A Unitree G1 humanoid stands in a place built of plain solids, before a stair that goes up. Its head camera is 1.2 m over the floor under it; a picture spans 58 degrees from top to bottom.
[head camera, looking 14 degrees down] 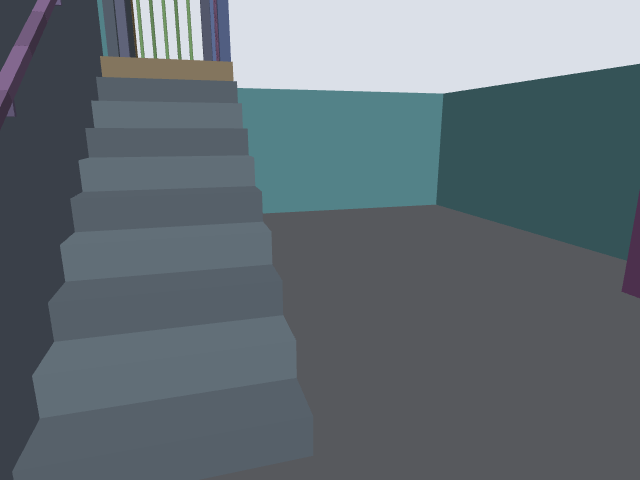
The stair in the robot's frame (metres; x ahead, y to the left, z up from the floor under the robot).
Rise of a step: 0.17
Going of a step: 0.27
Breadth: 0.98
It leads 16 degrees to the left of straight ahead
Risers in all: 10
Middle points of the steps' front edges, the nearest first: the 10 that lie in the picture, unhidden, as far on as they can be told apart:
1.27 0.49 0.18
1.53 0.57 0.35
1.79 0.64 0.53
2.05 0.72 0.70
2.31 0.79 0.88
2.56 0.87 1.05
2.82 0.95 1.23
3.08 1.02 1.40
3.34 1.10 1.58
3.60 1.17 1.75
